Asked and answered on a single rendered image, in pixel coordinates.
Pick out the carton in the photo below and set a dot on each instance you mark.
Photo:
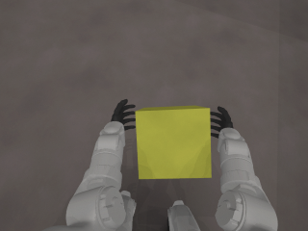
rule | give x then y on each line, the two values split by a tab
174	142

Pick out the left robot shin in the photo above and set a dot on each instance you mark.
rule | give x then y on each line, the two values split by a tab
126	193

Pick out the right robot hand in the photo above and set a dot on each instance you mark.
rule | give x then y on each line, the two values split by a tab
225	121

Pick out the left robot hand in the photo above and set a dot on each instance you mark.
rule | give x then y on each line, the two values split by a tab
119	114

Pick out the robot right forearm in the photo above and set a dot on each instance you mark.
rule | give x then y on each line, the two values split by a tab
237	172

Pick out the robot left forearm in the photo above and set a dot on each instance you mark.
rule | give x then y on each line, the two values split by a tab
106	159

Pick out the right robot upper arm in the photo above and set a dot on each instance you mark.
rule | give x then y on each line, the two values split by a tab
240	211

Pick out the left robot upper arm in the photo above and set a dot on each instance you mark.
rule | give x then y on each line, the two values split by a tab
98	209

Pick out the right robot thigh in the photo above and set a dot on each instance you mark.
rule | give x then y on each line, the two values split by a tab
180	218

